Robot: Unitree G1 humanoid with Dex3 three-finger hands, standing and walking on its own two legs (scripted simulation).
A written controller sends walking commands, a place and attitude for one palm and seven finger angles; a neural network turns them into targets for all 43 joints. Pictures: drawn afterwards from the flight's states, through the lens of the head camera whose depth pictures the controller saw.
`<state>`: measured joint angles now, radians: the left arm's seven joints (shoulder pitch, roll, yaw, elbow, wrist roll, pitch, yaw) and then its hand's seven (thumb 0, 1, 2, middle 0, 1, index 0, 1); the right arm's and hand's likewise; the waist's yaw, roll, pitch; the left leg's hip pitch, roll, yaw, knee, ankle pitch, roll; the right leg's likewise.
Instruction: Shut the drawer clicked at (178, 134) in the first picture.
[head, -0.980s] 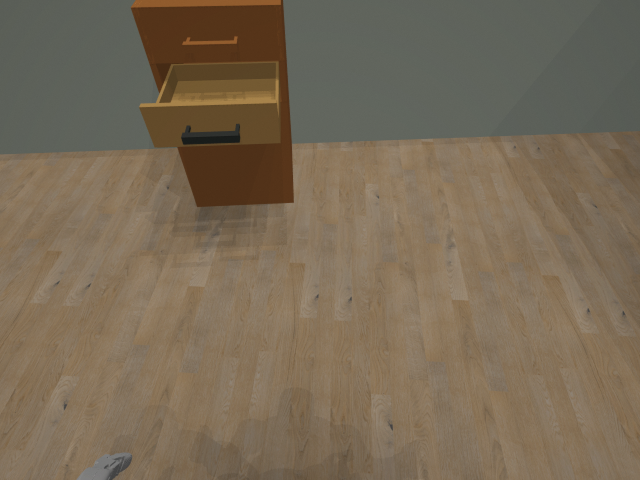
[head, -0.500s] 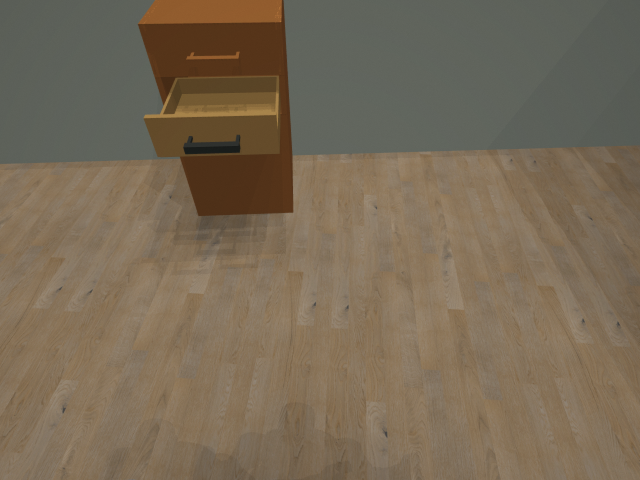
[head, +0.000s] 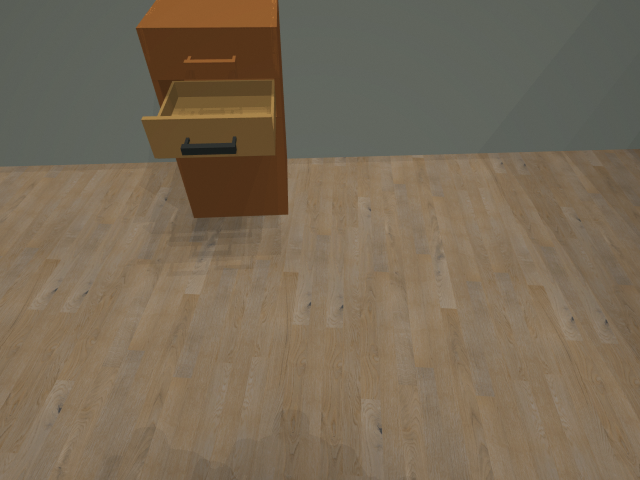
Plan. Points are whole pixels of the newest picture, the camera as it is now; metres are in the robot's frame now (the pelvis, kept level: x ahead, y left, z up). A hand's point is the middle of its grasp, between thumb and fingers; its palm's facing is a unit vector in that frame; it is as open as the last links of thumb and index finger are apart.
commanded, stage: look at it before walking up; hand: left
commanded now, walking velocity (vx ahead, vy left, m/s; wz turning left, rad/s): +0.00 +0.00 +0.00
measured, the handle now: (210, 144) +1.05 +0.40 -0.20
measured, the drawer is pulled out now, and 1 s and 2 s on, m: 0.26 0.26 0.26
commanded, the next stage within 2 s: walk to a spot facing it in 0.46 s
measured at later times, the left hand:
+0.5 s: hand out of the picture +0.05 +0.25 -0.16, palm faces -0.01 -0.95 -0.31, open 7.4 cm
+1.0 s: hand out of the picture +0.03 +0.24 -0.19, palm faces +0.12 -0.98 -0.14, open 7.4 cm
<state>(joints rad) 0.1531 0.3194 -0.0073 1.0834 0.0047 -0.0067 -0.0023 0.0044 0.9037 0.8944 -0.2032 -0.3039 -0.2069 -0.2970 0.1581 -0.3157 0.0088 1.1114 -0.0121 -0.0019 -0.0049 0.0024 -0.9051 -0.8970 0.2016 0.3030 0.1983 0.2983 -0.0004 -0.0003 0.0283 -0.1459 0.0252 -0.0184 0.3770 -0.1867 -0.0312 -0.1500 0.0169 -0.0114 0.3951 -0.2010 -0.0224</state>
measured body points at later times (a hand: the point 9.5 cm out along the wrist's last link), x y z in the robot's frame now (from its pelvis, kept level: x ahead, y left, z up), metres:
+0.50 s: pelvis +0.00 +0.01 +0.00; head +0.00 +0.01 +0.45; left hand +0.05 +0.30 -0.14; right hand +0.06 -0.27 -0.14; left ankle +0.01 +0.14 -0.74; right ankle +0.01 -0.10 -0.74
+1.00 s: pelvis +0.09 +0.06 -0.01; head +0.09 +0.09 +0.44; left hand +0.03 +0.29 -0.18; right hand +0.06 -0.17 -0.15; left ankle +0.05 +0.13 -0.74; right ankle +0.04 -0.08 -0.68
